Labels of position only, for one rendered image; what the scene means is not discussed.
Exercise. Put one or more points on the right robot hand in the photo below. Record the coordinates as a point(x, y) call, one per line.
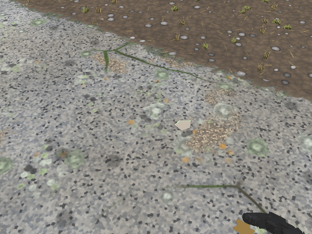
point(271, 222)

